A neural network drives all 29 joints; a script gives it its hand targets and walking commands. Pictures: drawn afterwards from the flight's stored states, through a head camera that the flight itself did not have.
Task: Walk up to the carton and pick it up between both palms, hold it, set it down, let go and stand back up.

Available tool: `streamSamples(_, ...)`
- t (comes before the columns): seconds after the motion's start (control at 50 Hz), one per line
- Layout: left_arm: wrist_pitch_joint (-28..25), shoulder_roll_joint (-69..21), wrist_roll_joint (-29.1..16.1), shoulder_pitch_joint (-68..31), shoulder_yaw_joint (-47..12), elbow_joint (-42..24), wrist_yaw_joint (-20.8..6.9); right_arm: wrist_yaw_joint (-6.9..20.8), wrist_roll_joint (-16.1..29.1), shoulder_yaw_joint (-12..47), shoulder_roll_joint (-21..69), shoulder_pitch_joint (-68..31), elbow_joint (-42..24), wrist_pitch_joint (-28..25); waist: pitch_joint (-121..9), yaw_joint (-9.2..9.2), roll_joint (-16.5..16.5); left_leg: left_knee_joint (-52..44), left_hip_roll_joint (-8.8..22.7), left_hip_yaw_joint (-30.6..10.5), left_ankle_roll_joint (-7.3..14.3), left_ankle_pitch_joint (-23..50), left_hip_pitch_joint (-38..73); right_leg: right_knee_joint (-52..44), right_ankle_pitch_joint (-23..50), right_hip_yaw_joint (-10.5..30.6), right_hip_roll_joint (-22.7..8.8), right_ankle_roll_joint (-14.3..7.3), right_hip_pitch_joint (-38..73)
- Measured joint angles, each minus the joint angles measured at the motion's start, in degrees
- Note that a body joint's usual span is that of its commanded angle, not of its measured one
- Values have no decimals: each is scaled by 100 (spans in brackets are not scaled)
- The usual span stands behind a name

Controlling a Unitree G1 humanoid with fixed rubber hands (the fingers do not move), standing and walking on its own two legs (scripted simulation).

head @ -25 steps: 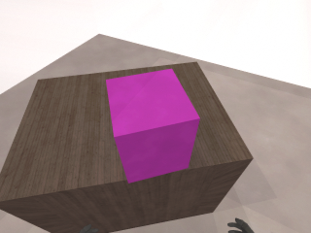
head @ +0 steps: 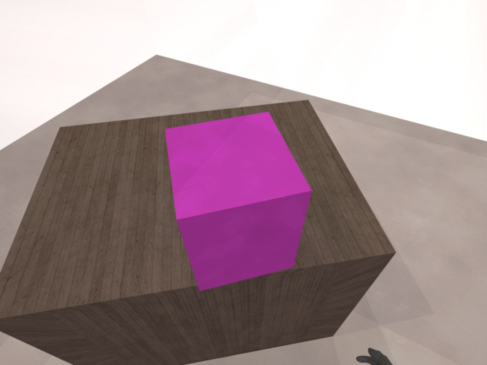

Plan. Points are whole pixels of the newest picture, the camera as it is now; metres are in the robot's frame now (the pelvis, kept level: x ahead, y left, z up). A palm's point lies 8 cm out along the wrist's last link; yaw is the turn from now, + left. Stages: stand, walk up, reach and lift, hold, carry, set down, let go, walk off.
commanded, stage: stand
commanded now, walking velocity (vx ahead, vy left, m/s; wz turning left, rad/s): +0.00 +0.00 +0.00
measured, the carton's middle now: (233, 202) +0.42 +0.03 +0.02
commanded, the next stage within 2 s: walk up in 1.00 s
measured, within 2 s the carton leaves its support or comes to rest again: neither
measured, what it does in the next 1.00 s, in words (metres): stands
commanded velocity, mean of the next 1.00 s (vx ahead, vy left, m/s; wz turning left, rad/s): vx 0.00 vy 0.00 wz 0.00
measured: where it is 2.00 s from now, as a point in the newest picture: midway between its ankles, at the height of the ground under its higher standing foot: outside the picture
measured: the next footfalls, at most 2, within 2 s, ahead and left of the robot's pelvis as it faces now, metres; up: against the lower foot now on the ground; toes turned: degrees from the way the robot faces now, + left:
left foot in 1.52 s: -0.07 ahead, +0.16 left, +0.00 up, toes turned +1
right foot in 1.88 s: -0.08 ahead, -0.10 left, +0.00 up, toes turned +0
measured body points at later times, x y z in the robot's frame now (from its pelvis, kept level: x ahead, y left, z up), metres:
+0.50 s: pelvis +0.01 +0.00 +0.01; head +0.02 -0.01 +0.46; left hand +0.08 +0.23 -0.13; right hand +0.07 -0.24 -0.14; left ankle +0.00 +0.13 -0.73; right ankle +0.00 -0.11 -0.73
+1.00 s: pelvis +0.01 -0.01 +0.01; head +0.01 -0.01 +0.46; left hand +0.01 +0.22 -0.15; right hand +0.01 -0.22 -0.15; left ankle +0.00 +0.13 -0.73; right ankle +0.00 -0.11 -0.73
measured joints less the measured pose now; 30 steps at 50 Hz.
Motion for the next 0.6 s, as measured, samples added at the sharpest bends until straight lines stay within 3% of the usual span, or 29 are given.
streamSamples(0.6, -40, -35, -47, 24, 134, 937, 110, -122, 46, -140, -14, 234, 1154, -52, 160, -28, 47, -539, 23, -63, -43, 183, 480, -528, 150, -87, 10, -37, 504)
